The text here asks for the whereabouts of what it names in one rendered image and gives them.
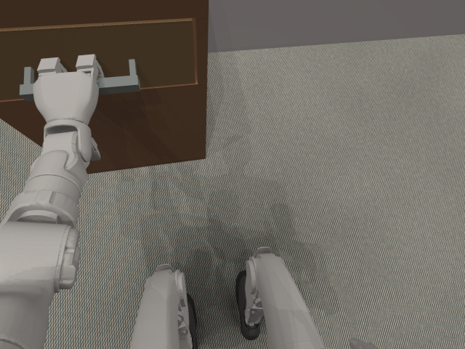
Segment robot left forearm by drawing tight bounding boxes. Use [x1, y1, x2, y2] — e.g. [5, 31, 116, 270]
[0, 119, 92, 229]

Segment handle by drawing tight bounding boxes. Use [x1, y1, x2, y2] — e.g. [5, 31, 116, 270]
[20, 59, 140, 102]

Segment left robot hand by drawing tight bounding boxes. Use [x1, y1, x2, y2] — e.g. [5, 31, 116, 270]
[33, 54, 104, 161]

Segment cabinet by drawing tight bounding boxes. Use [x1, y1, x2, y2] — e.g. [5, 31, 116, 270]
[0, 0, 209, 174]

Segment robot left thigh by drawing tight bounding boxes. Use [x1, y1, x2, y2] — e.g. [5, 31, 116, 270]
[129, 269, 187, 349]

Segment robot left upper arm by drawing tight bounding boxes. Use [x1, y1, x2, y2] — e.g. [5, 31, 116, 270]
[0, 221, 81, 349]

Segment robot right shin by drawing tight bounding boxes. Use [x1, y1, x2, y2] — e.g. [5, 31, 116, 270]
[245, 246, 285, 325]

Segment drawer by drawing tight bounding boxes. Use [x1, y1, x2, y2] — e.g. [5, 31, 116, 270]
[0, 18, 195, 100]

